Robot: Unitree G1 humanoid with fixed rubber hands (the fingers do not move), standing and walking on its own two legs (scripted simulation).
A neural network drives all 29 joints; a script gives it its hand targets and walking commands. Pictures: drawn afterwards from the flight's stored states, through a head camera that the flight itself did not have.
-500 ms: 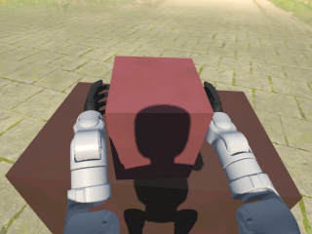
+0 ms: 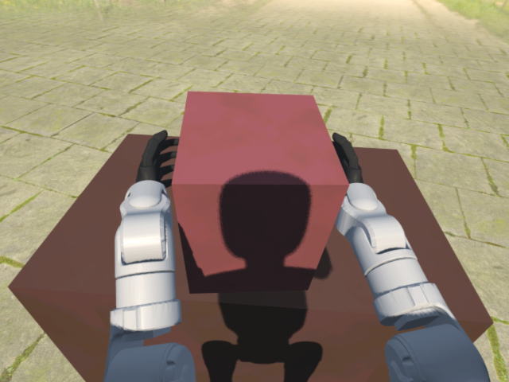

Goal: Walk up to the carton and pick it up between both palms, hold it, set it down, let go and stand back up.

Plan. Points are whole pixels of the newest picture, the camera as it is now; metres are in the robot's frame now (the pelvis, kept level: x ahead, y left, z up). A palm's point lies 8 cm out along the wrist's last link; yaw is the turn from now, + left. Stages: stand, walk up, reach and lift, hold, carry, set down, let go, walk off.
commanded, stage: hold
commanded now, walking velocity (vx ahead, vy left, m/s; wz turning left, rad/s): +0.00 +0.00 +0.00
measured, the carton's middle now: (250, 195) +0.38 +0.00 +0.15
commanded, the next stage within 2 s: none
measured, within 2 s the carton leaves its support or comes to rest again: neither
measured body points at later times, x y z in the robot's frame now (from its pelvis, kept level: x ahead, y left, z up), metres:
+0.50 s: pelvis +0.00 +0.00 +0.00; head -0.05 +0.03 +0.45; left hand +0.38 +0.15 +0.20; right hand +0.37 -0.15 +0.19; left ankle +0.03 +0.12 -0.75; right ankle +0.01 -0.12 -0.75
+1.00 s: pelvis +0.00 +0.00 +0.00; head -0.05 +0.03 +0.45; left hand +0.38 +0.15 +0.20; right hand +0.37 -0.15 +0.19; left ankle +0.03 +0.12 -0.75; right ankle +0.01 -0.12 -0.75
